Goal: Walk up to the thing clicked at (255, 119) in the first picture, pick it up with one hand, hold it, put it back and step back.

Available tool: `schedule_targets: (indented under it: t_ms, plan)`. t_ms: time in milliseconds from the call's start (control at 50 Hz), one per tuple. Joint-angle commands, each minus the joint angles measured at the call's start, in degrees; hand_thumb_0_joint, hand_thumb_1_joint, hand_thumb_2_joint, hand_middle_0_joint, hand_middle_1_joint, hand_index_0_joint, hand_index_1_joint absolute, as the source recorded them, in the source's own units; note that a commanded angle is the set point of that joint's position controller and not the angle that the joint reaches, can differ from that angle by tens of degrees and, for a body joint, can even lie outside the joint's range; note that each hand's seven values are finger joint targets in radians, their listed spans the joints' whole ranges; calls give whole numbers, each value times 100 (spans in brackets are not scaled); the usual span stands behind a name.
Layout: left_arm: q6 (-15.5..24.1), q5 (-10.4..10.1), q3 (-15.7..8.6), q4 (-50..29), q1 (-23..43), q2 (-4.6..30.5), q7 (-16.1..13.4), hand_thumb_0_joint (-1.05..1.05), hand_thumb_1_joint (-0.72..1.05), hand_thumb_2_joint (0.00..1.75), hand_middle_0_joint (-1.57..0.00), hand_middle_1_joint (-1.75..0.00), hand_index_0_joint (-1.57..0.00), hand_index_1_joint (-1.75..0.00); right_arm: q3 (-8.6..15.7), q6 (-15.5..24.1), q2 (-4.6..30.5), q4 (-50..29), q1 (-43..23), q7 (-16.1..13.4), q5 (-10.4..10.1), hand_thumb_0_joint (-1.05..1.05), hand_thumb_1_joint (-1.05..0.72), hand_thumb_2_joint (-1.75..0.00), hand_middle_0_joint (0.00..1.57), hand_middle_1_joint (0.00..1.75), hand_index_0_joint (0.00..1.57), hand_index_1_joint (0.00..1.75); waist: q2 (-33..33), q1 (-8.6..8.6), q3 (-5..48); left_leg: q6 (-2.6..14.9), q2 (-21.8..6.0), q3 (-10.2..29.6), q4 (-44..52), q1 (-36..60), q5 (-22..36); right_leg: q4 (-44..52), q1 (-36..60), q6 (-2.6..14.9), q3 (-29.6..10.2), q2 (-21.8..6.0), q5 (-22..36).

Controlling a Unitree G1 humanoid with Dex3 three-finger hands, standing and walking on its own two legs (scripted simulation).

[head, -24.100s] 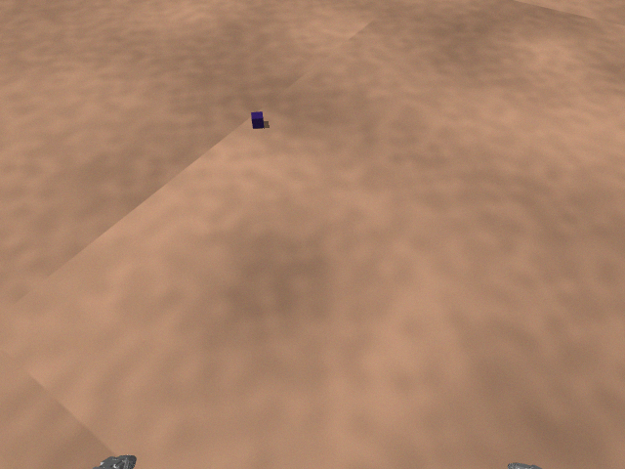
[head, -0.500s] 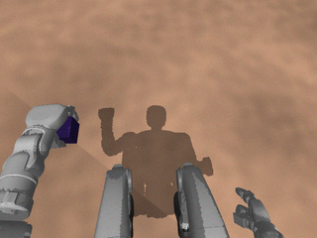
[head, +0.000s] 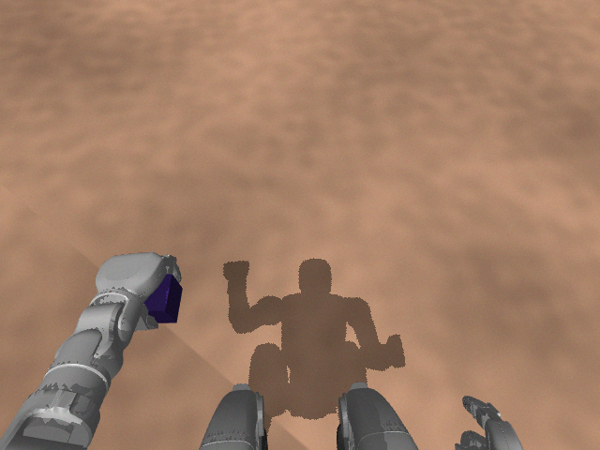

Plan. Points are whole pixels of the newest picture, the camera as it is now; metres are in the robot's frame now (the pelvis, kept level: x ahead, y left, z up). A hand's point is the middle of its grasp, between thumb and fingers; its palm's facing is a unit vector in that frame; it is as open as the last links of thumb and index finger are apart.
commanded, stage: lift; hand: left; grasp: from above
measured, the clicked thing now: (155, 299) +0.34 +0.23 -0.10
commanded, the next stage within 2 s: hold in 0.24 s
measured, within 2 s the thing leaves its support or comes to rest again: neither
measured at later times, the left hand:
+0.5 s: hand (141, 270) +0.35 +0.22 -0.01, palm faces -0.47 -0.05 -0.88, open 8.9 cm
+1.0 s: hand (139, 262) +0.34 +0.21 +0.03, palm faces -0.45 -0.04 -0.89, open 8.9 cm
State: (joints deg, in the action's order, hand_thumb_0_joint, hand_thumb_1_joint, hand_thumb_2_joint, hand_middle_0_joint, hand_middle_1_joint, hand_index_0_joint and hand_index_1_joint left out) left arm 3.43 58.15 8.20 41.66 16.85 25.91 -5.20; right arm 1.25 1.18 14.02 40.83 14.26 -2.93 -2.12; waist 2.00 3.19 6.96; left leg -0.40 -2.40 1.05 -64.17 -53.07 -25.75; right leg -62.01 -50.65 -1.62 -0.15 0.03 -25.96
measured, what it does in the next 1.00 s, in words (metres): rises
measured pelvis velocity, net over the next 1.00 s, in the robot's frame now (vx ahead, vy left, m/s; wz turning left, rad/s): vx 0.04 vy -0.01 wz -0.01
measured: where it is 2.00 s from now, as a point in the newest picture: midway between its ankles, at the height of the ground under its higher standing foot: outside the picture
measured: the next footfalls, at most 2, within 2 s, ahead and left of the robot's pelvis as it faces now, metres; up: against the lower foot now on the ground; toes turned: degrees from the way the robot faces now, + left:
none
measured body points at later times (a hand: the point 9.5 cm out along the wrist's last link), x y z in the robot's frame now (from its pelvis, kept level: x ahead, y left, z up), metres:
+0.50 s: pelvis +0.04 +0.00 +0.05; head +0.08 -0.01 +0.50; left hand +0.37 +0.22 +0.04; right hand +0.14 -0.27 -0.07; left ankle +0.05 +0.12 -0.65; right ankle +0.04 -0.14 -0.65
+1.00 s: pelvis +0.04 -0.01 +0.07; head +0.06 -0.02 +0.52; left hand +0.36 +0.21 +0.08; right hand +0.17 -0.27 -0.05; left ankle +0.05 +0.12 -0.65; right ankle +0.04 -0.14 -0.65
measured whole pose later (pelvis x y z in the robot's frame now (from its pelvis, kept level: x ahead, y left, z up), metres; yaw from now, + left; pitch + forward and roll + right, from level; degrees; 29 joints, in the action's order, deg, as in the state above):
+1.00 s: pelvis +0.04 -0.01 +0.07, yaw -1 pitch +5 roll +0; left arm 1.9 57.7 11.0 35.8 13.5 23.7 1.3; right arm 2.1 -2.8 14.5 39.0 12.3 -3.3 -3.1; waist 2.1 0.3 3.2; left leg -0.9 -1.8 -1.6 -37.6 -24.6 -18.0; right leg -38.2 -24.3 -1.1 -2.0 -0.7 -19.1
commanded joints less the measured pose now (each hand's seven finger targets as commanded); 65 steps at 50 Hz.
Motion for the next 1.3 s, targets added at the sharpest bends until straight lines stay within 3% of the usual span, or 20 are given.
schedule_targets:
  t_ms: [0,60,120,200,300,320,420,540,600,680,920,960,1280]
  plan:
    - [-134,14,-433,-883,1786,1182,-356,0,66,66,-101,-63,-103,-61,327,193,825,-505,67,-32,-34,0,-91,-90,20,30,20,30,280,26,1686,37,235,-33,1435,1845,744,1398,1084,239,8,259,787]
    - [-236,-25,-459,-834,1753,1177,-360,0,64,67,-100,-63,-101,-62,347,182,819,-493,66,-24,-42,0,-91,-90,20,30,20,30,207,-53,1698,33,242,-35,1642,2131,1093,1579,1424,231,-4,248,1106]
    - [-293,-80,-309,-798,1665,1022,-271,0,62,67,-99,-63,-100,-62,345,166,816,-511,59,-22,-44,0,-91,-90,20,30,20,30,148,-51,1617,38,251,-53,1837,2327,1243,1792,1644,225,-16,242,1247]
    - [-314,-177,-307,-855,1602,973,-177,0,60,67,-98,-61,-99,-60,351,153,799,-534,31,-27,-51,0,-90,-90,20,30,20,30,91,-67,1476,38,267,-88,2101,2545,1322,2069,1966,209,-38,230,1309]
    - [-250,-152,-295,-1000,1621,1019,-33,0,64,71,-102,-62,-103,-61,365,109,811,-575,-14,-39,-60,0,-90,-90,20,30,20,30,133,-96,1480,31,258,-121,2312,2936,1743,2244,2227,220,-18,228,1639]
    - [-227,-140,-236,-1047,1673,921,-17,0,64,71,-101,-63,-102,-62,364,104,790,-579,-9,-39,-58,0,-90,-90,20,30,20,30,156,-65,1483,21,243,-109,2350,3011,1809,2249,2231,228,-20,240,1683]
    - [-122,-29,-337,-1219,1727,1080,32,0,55,69,-93,-64,-95,-62,384,43,813,-584,-56,-50,-68,0,-90,-90,20,30,20,30,146,-127,1532,27,274,-170,2461,3288,2173,2411,2507,211,-49,223,2027]
    - [-183,-40,-312,-1204,1622,961,14,0,58,71,-95,-65,-97,-63,393,-22,808,-597,-123,-29,-74,0,-90,-90,20,30,20,30,104,-155,1439,19,287,-186,2613,3494,2448,2574,2751,189,-79,217,2299]
    - [-231,-28,-210,-1054,1334,839,118,0,57,69,-95,-62,-97,-60,402,-66,811,-639,-179,-24,-94,0,-90,-90,20,30,20,30,-103,-173,1216,48,294,-216,2690,3496,2474,2677,2803,171,-76,215,2354]
    - [-216,-87,-236,-1391,1508,963,308,0,55,67,-92,-62,-95,-60,407,-111,817,-681,-233,-27,-91,0,-90,-90,20,30,20,30,-20,-207,1384,74,299,-248,2739,3665,2724,2710,2996,157,-82,208,2594]
    - [-144,-64,-364,-1724,1467,1046,387,0,54,68,-90,-63,-93,-60,357,-186,813,-876,-495,-67,-116,0,-90,-90,20,30,20,30,56,-282,1149,68,299,-249,3050,3803,2370,2923,3088,193,-87,202,2178]
    - [-164,-55,-270,-1698,1424,942,413,0,53,69,-90,-65,-93,-63,356,-194,803,-909,-533,-73,-129,0,-90,-90,20,30,20,30,-75,-277,1069,86,307,-254,3064,3782,2343,2964,3056,178,-96,201,2201]
    - [-131,-198,-375,-2100,1403,1037,547,0,50,64,-87,-63,-90,-60,275,-183,774,-1015,-806,-137,-166,0,-90,-90,20,30,20,30,-67,-338,874,108,339,-314,3447,3997,1804,3368,3204,176,-121,162,1625]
